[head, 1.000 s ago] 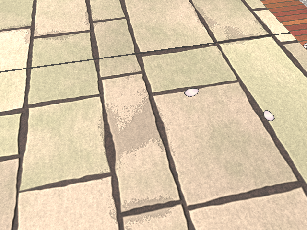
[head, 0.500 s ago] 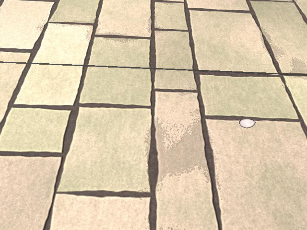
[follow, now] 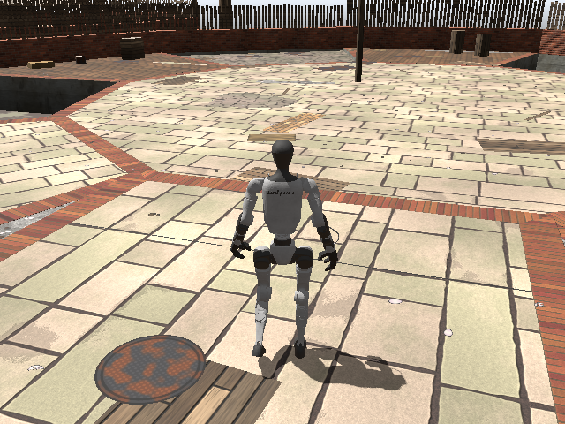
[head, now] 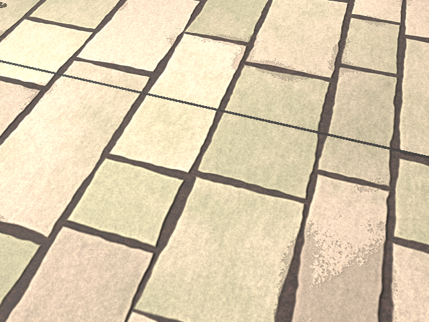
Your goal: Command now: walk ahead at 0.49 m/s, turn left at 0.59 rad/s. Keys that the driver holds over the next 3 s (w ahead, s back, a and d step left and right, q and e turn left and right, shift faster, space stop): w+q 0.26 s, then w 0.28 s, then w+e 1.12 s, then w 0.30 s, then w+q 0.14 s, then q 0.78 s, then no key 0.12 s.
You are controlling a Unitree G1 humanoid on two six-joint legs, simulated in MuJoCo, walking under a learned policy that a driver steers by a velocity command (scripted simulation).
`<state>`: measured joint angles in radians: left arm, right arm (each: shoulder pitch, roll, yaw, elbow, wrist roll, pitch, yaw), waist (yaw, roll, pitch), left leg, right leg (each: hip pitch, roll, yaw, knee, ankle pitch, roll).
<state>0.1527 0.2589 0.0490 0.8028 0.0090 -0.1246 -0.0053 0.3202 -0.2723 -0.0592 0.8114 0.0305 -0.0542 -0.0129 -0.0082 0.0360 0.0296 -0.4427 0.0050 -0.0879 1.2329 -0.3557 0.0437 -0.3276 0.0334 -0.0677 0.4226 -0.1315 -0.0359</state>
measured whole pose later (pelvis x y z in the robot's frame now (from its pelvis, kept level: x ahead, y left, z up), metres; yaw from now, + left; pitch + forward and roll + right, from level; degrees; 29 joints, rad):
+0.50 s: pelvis +0.26 +0.09 -0.01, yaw +14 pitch +2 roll -1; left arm 0.25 0.30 0.04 0.87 -0.03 -0.10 -0.02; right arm 0.19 -0.26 -0.05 0.67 0.01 -0.06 0.04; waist 0.02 -0.01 0.05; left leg -0.41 -0.03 0.04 0.57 -0.19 0.07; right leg -0.39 -0.10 -0.01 1.21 -0.40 -0.01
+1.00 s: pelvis +0.55 +0.10 -0.02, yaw +3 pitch +3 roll +1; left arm 0.11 0.28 0.06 0.72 -0.02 -0.07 -0.06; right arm 0.31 -0.27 -0.06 0.82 0.00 -0.06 -0.02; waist -0.02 -0.01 0.03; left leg -0.11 0.02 0.08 0.91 -0.52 -0.01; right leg -0.54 0.05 -0.05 0.64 -0.15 -0.11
